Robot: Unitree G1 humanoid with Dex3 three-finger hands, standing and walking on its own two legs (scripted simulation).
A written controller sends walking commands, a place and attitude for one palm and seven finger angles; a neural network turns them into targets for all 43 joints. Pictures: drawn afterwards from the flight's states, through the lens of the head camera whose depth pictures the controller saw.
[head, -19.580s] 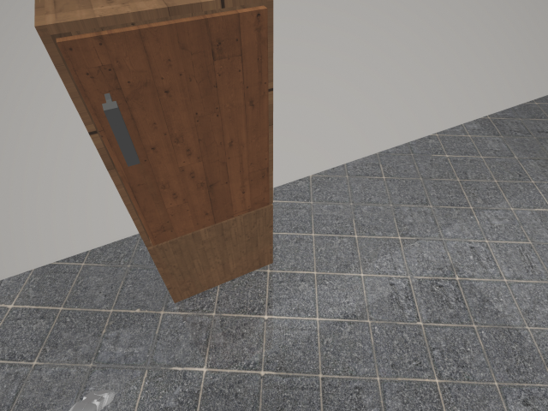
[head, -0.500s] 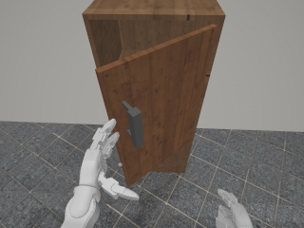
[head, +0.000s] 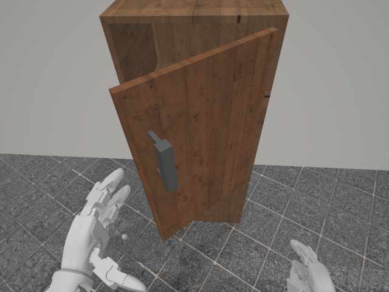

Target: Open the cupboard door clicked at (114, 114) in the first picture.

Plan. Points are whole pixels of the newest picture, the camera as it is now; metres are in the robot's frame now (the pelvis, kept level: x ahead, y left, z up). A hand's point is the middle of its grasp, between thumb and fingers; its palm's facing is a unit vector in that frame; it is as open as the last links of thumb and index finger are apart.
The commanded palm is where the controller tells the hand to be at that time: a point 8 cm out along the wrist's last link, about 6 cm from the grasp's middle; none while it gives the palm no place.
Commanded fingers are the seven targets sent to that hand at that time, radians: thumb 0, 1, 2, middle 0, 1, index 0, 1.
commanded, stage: draw the hand back to the body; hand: left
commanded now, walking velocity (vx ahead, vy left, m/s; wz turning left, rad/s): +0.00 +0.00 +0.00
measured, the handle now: (161, 161) +0.35 +0.09 +0.10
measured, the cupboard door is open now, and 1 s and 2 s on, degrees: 41 41 41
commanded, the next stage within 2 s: step back with the hand held close in 1.50 s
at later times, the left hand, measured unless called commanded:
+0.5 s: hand (69, 231) +0.19 +0.20 +0.14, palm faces +0.07 -0.98 -0.16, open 15.9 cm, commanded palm +0.15 +0.26 +0.15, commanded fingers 0.00 -0.15 0.45 -0.16 -0.30 -0.16 -0.30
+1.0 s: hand (15, 201) +0.21 +0.28 +0.18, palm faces +0.34 -0.87 -0.36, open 10.5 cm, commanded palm +0.16 +0.33 +0.20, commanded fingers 0.00 0.73 0.82 -0.19 -0.30 -0.19 -0.30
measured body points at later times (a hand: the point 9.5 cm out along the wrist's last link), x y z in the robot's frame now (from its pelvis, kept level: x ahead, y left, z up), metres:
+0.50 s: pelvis -0.01 +0.02 +0.01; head -0.03 +0.01 +0.46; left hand +0.18 +0.25 +0.15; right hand +0.18 -0.20 -0.05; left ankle +0.03 +0.13 -0.70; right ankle -0.04 -0.08 -0.70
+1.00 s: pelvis +0.01 +0.05 +0.04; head -0.01 +0.04 +0.49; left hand +0.19 +0.33 +0.20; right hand +0.19 -0.17 -0.04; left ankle +0.03 +0.13 -0.70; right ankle -0.04 -0.08 -0.70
